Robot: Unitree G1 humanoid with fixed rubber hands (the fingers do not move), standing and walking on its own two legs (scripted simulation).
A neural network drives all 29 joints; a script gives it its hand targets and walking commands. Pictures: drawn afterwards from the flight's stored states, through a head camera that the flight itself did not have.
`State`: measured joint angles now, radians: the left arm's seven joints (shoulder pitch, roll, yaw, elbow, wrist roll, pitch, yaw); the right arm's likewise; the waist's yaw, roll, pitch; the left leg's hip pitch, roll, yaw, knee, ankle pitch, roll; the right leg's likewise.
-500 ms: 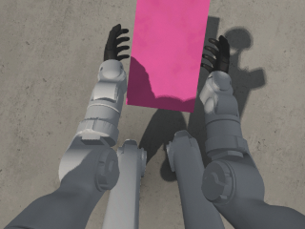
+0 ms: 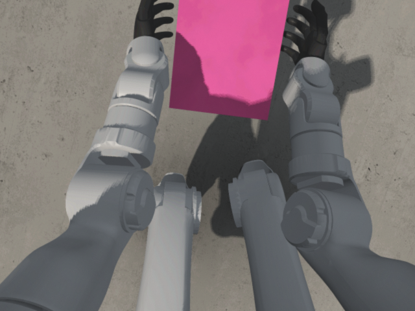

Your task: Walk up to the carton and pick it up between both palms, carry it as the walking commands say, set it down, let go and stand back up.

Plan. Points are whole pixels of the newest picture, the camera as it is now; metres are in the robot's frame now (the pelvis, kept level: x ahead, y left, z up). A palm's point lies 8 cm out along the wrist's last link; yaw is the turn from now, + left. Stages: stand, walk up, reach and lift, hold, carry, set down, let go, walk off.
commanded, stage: set down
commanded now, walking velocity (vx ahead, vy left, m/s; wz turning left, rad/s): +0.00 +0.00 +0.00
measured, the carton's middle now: (225, 40) +0.55 -0.07 -0.23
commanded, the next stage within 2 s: none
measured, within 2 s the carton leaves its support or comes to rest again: neither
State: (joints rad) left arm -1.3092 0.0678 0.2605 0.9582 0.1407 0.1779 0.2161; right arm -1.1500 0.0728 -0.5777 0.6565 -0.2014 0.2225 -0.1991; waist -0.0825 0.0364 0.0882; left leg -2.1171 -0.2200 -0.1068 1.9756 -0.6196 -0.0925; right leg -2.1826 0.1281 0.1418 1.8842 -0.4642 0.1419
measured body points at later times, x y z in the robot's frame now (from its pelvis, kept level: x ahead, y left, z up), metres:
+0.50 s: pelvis +0.00 +0.00 -0.04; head +0.37 +0.00 +0.22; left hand +0.56 +0.07 -0.22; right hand +0.51 -0.19 -0.21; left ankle +0.09 +0.12 -0.41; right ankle +0.13 -0.15 -0.41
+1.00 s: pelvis +0.00 +0.00 -0.05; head +0.37 +0.00 +0.20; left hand +0.57 +0.06 -0.25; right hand +0.52 -0.20 -0.23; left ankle +0.09 +0.11 -0.41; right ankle +0.13 -0.15 -0.41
